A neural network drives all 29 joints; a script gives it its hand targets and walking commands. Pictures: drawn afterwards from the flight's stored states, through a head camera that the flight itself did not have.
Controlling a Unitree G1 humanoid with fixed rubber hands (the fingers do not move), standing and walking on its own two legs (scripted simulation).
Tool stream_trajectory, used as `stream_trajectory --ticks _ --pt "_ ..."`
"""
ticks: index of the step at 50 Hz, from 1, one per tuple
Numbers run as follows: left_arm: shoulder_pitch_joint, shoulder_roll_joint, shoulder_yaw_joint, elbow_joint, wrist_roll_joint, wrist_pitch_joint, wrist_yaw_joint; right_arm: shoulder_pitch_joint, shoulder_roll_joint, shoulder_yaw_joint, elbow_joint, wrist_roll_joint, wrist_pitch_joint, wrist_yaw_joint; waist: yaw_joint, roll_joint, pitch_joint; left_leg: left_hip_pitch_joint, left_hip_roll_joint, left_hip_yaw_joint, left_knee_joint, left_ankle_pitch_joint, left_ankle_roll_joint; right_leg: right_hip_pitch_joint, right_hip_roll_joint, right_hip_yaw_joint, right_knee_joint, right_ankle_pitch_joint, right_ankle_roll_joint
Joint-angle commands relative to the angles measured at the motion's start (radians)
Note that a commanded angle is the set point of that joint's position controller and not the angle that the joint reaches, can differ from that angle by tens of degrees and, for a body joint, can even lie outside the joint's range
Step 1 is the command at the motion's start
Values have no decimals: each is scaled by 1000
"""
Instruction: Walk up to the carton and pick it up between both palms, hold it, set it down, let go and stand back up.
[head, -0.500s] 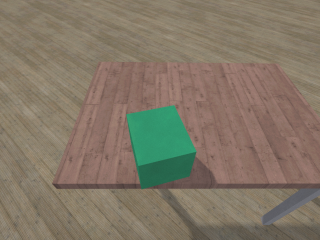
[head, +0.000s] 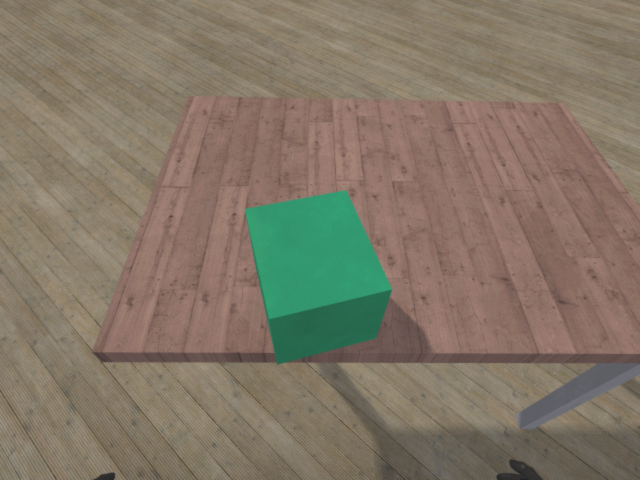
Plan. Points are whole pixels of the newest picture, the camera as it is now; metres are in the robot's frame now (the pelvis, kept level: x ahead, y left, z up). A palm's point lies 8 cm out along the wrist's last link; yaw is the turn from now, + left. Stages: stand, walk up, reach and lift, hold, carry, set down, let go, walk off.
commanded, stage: reach and lift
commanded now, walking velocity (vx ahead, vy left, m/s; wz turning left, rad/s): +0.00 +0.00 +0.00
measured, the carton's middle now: (312, 275) +0.42 +0.01 -0.03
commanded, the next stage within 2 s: none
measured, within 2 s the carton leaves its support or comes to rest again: neither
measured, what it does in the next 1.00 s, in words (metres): stands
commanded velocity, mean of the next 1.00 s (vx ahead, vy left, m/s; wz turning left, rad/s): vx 0.00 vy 0.00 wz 0.00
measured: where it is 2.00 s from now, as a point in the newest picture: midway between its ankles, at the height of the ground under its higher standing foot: outside the picture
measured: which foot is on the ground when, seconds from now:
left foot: down 0.00-1.00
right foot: down 0.00-1.00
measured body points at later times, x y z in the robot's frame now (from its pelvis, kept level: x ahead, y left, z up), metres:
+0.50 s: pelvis +0.04 -0.02 +0.01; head +0.06 -0.01 +0.46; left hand +0.19 +0.24 -0.09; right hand +0.19 -0.30 -0.09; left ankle +0.06 +0.15 -0.73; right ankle -0.01 -0.13 -0.73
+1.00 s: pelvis +0.03 -0.01 +0.01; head +0.02 +0.00 +0.46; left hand +0.19 +0.21 -0.06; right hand +0.19 -0.25 -0.06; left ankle +0.06 +0.15 -0.73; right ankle -0.01 -0.13 -0.73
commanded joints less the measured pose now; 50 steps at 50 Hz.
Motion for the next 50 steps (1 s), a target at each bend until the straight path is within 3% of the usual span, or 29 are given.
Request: stream_trajectory --ticks 1,2,4,6,7,8,9,10,12,13,14,15,16,22,24,25,27,30,31,32,34,36,39,42,43,44,46,48,50 --pt "-205 146 29 -388 59 217 0 -171 -186 -74 -215 -9 -11 24 -19 2 -219 221 -7 73 64 -152 27 -227 20 -63 -36 -76 -21" --pt "-180 163 32 -447 65 241 -4 -170 -230 -85 -271 -4 -4 19 1 -42 -246 292 -10 80 75 -87 14 -232 22 -73 -58 -7 -31" --pt "-86 140 55 -449 87 266 -4 -102 -242 -73 -270 31 17 20 -8 13 -269 311 -10 67 50 -7 9 -184 43 -81 -64 85 -23" --pt "-13 85 77 -474 96 274 -5 -65 -247 -47 -288 69 20 30 12 23 -294 382 -12 56 39 170 -5 -163 56 -88 -82 227 -14" --pt "-5 101 81 -503 95 264 2 -70 -251 -52 -287 83 14 36 11 77 -307 372 -30 52 44 188 -12 -167 44 -78 -86 212 -18" --pt "8 76 55 -509 96 270 3 -80 -274 -62 -310 74 14 44 -5 31 -275 366 -23 46 32 182 -13 -165 67 -103 -89 184 -15" --pt "28 78 87 -502 114 256 6 -51 -248 -17 -298 80 12 49 27 32 -228 368 -35 50 8 229 -7 -145 64 -85 -113 211 -15" --pt "37 48 65 -525 110 243 2 -49 -261 -21 -310 90 9 58 24 48 -268 434 -31 40 -1 296 -22 -134 79 -104 -110 275 -6" --pt "-13 71 100 -532 105 218 14 -98 -255 -4 -312 104 -7 70 48 42 -271 422 -42 30 0 328 -23 -143 66 -87 -109 312 -3" --pt "-10 47 93 -522 87 206 16 -106 -250 15 -324 113 -18 75 54 -2 -253 440 -34 31 -14 328 -13 -144 71 -81 -118 332 0" --pt "-9 50 95 -549 88 198 19 -90 -239 18 -322 113 -25 74 39 34 -231 442 -44 33 -40 333 -14 -130 80 -81 -142 336 -2" --pt "-29 63 93 -573 79 178 22 -102 -246 1 -357 115 -29 68 37 0 -247 453 -41 20 -36 339 -8 -136 81 -72 -145 375 3" --pt "-32 47 92 -561 74 172 23 -80 -214 17 -330 125 -30 72 19 25 -262 460 -57 27 -53 339 -7 -98 77 -61 -170 393 5" --pt "42 23 94 -614 50 66 30 27 -204 27 -298 130 -108 73 10 13 -264 468 -66 47 -74 388 -7 -76 63 -33 -196 500 13" --pt "77 32 112 -566 46 36 16 33 -148 74 -365 142 -123 56 46 -62 -244 401 -79 63 -111 293 25 -6 50 -7 -206 552 28" --pt "41 59 127 -660 43 11 22 50 -142 49 -420 139 -130 41 34 -78 -296 340 -84 53 -114 269 27 52 36 -10 -184 590 42" --pt "64 25 100 -675 38 -17 31 69 -122 56 -381 147 -156 51 11 12 -273 374 -92 45 -115 288 10 4 37 -10 -201 537 21" --pt "100 16 74 -671 3 -42 23 94 -91 70 -465 158 -165 41 35 -13 -226 377 -92 51 -138 283 13 13 33 0 -240 529 28" --pt "107 11 69 -664 10 -52 18 91 -89 61 -484 144 -163 38 29 -50 -202 363 -97 56 -157 211 25 4 34 -5 -255 445 31" --pt "134 22 73 -643 2 -48 12 113 -93 60 -506 144 -160 28 25 -78 -213 375 -83 62 -161 223 29 18 38 -13 -243 479 35" --pt "125 8 45 -667 -14 -68 21 106 -88 39 -523 141 -168 22 26 -43 -204 385 -93 43 -159 223 18 -10 44 -16 -261 404 26" --pt "115 10 39 -674 -34 -74 24 96 -76 34 -560 126 -156 12 26 -80 -164 388 -85 61 -176 187 26 -41 43 -26 -283 340 35" --pt "109 -15 36 -732 -9 -109 62 117 -61 27 -573 130 -151 34 32 9 -178 415 -78 54 -196 175 19 -43 44 -18 -302 229 5" --pt "166 -48 34 -685 -13 -125 77 131 -91 13 -557 121 -154 38 35 -49 -192 426 -72 55 -186 236 20 -47 50 -20 -302 279 6" --pt "144 -65 1 -715 -3 -145 84 108 -87 7 -588 130 -165 47 45 -4 -172 413 -69 56 -202 201 10 -59 49 -20 -313 199 -8" --pt "167 -81 -16 -717 -12 -147 94 122 -74 21 -608 145 -163 48 52 -10 -166 420 -66 58 -207 216 11 -62 51 -23 -321 211 -6" --pt "172 -92 18 -685 -5 -163 95 140 -79 37 -598 147 -168 46 37 -93 -129 391 -70 63 -212 182 34 -18 49 -23 -322 215 4" --pt "187 -115 -16 -727 17 -180 126 145 -108 27 -557 161 -165 69 70 34 -126 421 -50 57 -242 196 -6 -60 53 -20 -332 128 -34" --pt "189 -135 -23 -785 17 -198 149 135 -123 30 -610 202 -190 84 73 31 -154 432 -49 51 -232 229 -10 -43 66 -24 -330 144 -35"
